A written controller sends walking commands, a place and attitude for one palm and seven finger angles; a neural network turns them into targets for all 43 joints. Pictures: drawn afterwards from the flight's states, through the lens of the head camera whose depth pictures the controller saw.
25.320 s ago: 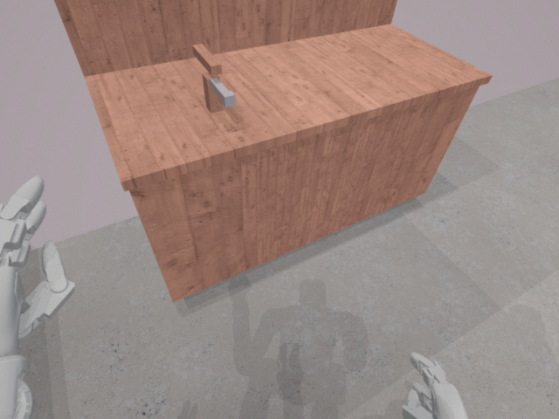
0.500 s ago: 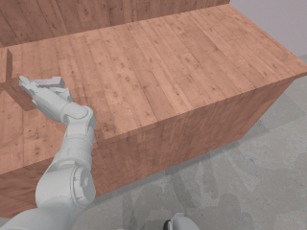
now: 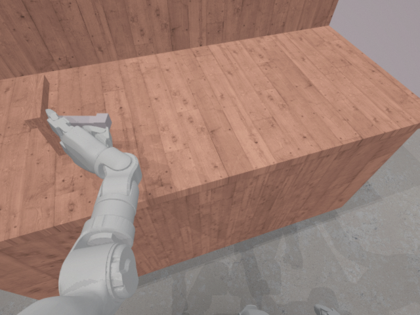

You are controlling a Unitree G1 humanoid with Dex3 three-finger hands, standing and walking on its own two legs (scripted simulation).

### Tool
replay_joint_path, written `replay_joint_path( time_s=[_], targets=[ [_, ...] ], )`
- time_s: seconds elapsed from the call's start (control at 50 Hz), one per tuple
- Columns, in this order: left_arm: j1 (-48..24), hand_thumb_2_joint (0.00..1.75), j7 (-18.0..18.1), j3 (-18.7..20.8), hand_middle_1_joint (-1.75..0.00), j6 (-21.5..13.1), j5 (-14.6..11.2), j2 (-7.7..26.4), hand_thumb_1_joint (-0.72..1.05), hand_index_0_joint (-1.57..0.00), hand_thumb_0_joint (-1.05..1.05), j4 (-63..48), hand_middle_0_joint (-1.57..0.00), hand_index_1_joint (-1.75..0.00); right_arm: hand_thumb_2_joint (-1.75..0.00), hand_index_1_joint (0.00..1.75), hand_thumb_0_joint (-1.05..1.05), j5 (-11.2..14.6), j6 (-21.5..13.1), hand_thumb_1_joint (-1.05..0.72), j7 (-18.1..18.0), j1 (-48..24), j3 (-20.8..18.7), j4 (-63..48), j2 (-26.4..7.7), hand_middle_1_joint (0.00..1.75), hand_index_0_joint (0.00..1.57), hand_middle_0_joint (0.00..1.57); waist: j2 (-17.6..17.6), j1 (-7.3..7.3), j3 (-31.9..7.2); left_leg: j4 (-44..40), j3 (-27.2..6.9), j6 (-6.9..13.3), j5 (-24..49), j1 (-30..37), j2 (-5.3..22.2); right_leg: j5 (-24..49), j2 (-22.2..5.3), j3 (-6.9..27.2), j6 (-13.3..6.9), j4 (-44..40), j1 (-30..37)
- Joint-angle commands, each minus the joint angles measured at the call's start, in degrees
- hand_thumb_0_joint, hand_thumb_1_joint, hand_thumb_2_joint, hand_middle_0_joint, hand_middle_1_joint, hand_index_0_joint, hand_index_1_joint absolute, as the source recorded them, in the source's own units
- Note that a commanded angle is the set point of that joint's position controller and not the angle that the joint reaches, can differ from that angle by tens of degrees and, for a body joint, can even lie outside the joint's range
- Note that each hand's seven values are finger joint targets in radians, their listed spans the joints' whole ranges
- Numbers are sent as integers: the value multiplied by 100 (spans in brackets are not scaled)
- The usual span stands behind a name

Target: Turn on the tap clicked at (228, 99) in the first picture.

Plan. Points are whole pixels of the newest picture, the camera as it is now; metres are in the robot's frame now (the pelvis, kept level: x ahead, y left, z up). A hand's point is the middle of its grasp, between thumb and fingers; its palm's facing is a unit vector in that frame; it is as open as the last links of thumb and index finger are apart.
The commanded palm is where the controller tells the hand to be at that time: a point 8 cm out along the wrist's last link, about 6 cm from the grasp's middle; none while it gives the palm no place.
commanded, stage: lift the hand up off the lever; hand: left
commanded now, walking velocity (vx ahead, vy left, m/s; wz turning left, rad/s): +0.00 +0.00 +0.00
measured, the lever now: (103, 122) +0.49 +0.24 +0.07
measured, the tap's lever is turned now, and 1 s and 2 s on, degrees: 72 72 72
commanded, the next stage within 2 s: draw the hand back beside the body in 1.58 s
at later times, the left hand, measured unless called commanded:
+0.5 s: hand (102, 129) +0.43 +0.21 +0.11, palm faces +0.83 -0.54 -0.11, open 7.8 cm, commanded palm +0.38 +0.23 +0.12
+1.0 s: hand (97, 125) +0.43 +0.21 +0.13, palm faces +0.83 -0.55 -0.10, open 7.8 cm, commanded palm +0.38 +0.23 +0.14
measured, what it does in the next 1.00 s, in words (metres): stands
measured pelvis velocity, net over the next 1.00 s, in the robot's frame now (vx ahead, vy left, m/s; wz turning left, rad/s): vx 0.00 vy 0.00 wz -0.01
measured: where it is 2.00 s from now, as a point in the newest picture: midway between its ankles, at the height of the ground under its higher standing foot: outside the picture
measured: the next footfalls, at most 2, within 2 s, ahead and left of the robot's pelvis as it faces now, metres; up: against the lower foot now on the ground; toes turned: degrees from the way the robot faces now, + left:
none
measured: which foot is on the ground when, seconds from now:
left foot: down 0.00-1.00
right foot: down 0.00-1.00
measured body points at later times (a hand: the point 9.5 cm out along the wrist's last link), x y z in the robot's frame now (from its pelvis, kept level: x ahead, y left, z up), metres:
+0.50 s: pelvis +0.00 +0.00 +0.01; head +0.04 -0.01 +0.46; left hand +0.39 +0.24 +0.12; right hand +0.10 -0.25 -0.12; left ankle -0.03 +0.14 -0.71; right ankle +0.06 -0.11 -0.71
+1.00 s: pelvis +0.00 +0.00 +0.02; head +0.03 -0.01 +0.46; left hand +0.38 +0.24 +0.14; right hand +0.12 -0.25 -0.11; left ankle -0.03 +0.14 -0.71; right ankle +0.06 -0.11 -0.71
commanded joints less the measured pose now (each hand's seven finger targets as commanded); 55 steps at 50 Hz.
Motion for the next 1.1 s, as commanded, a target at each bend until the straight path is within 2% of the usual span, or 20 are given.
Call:
replay_joint_path(
  time_s=[0.0,0.08,0.16,0.24,0.28,0.44,0.48,0.56,0.64,0.66,0.68,0.72,0.76,0.78,0.82,0.88,0.96,1.0,1.06,1.08],
  targets=[
    [-2584,90,-30,-297,-15,-268,204,944,90,-15,0,-1339,-15,-15,-90,30,0,35,-127,-90,-69,180,-271,-479,-706,30,20,20,33,-72,-2203,-646,411,123,1706,-30,-176,1171,39,50,2,-394,2329],
    [-2528,90,-86,-504,-15,-132,157,697,90,-15,0,-1325,-15,-15,-90,30,0,57,-103,-90,-64,174,-261,-488,-715,30,20,20,-1,-103,-2079,-708,375,83,1855,82,-152,1230,57,-6,-13,-419,2272],
    [-2230,90,-53,-166,-15,-55,36,953,90,-15,0,-1551,-15,-15,-90,30,0,78,-87,-90,-89,132,-279,-542,-732,30,20,20,-100,74,-2267,-789,400,77,1987,132,-167,1428,63,23,-13,-477,2629],
    [-2167,90,-35,-284,-15,72,79,846,90,-15,0,-1597,-15,-15,-90,30,0,88,-62,-90,-89,92,-258,-547,-705,30,20,20,-373,55,-1988,-885,423,123,1835,48,-157,1317,31,43,9,-604,2694],
    [-2169,90,-30,-302,-15,99,124,875,90,-15,0,-1842,-15,-15,-90,30,0,109,-51,-90,-107,-2,-258,-587,-693,30,20,20,-125,104,-2019,-925,440,117,1880,155,-148,1330,23,67,-15,-613,2715],
    [-2254,90,-95,-546,-15,232,94,702,90,-15,0,-1957,-15,-15,-90,30,0,129,-114,-90,-169,-149,-239,-528,-670,30,20,20,-243,30,-1742,-1043,457,154,1570,235,-159,958,8,96,18,-834,2687],
    [-2126,90,-118,-489,-15,268,65,765,90,-15,0,-2046,-15,-15,-90,30,0,151,-125,-90,-192,-199,-241,-548,-667,30,20,20,-52,102,-1813,-1075,474,151,1604,316,-168,973,13,103,-1,-832,2737],
    [-2143,90,-137,-336,-15,360,-3,906,90,-15,0,-1788,-15,-15,-90,30,0,176,-133,-90,-247,-276,-218,-502,-702,30,20,20,-239,113,-1582,-1169,440,172,1347,220,-190,646,-2,130,22,-979,2707],
    [-2373,90,-145,-459,-15,356,14,847,90,-15,0,-1879,-15,-15,-90,30,0,175,-158,-90,-253,-284,-208,-498,-679,30,20,20,-254,58,-1681,-1173,473,187,1430,347,-180,744,-13,145,32,-1013,2733],
    [-2320,90,-135,-300,-15,340,37,1003,90,-15,0,-1941,-15,-15,-90,30,0,181,-154,-90,-259,-296,-221,-504,-690,30,20,20,-121,149,-1752,-1200,443,168,1433,355,-190,711,2,137,12,-985,2765],
    [-2406,90,-146,-510,-15,347,51,823,90,-15,0,-1946,-15,-15,-90,30,0,185,-158,-90,-253,-308,-201,-505,-667,30,20,20,-73,96,-1725,-1203,443,168,1464,396,-183,757,-8,131,13,-964,2721],
    [-2383,90,-151,-482,-15,353,48,828,90,-15,0,-1854,-15,-15,-90,30,0,168,-169,-90,-248,-271,-214,-484,-677,30,20,20,-238,79,-1729,-1187,447,172,1535,403,-178,849,3,116,24,-968,2750],
    [-2218,90,-150,-272,-15,347,25,1032,90,-15,0,-2121,-15,-15,-90,30,0,184,-158,-90,-255,-303,-242,-533,-696,30,20,20,-120,194,-1977,-1197,461,155,1679,495,-187,1003,12,124,5,-943,2934],
    [-2206,90,-175,-449,-15,369,12,874,90,-15,0,-2197,-15,-15,-90,30,0,195,-154,-90,-254,-307,-231,-561,-666,30,20,20,-61,182,-2013,-1209,481,145,1776,542,-188,1142,2,122,2,-919,2975],
    [-2189,90,-206,-633,-15,443,-15,662,90,-15,0,-2135,-15,-15,-90,30,0,205,-151,-90,-245,-340,-214,-552,-654,30,20,20,-121,147,-1795,-1258,453,125,1755,540,-167,1065,19,79,-8,-956,2892],
    [-2321,90,-185,-549,-15,503,2,809,90,-15,0,-2186,-15,-15,-90,30,0,219,-162,-90,-264,-434,-200,-552,-685,30,20,20,-179,135,-1569,-1313,428,146,1580,529,-150,780,13,88,-2,-1038,2766],
    [-2448,90,-137,-349,-15,559,-19,1003,90,-15,0,-2238,-15,-15,-90,30,0,210,-182,-90,-305,-502,-193,-524,-684,30,20,20,-150,206,-1626,-1374,422,156,1382,532,-180,498,15,127,11,-1131,2823],
    [-2381,90,-136,-370,-15,596,-9,974,90,-15,0,-2195,-15,-15,-90,30,0,210,-183,-90,-303,-457,-189,-515,-668,30,20,20,-304,205,-1696,-1366,449,166,1536,568,-175,685,12,111,12,-1115,2915],
    [-2157,90,-136,-247,-15,662,41,1087,90,-15,0,-2353,-15,-15,-90,30,0,196,-163,-90,-304,-463,-206,-540,-675,30,20,20,-174,321,-1869,-1385,463,134,1797,661,-172,967,25,90,-17,-1063,3088],
    [-2235,90,-163,-454,-15,676,57,932,90,-15,0,-2492,-15,-15,-90,30,0,212,-154,-90,-300,-480,-195,-567,-651,30,20,20,-87,271,-1882,-1377,487,131,1885,725,-156,1076,7,107,-20,-1051,3074]
  ],
)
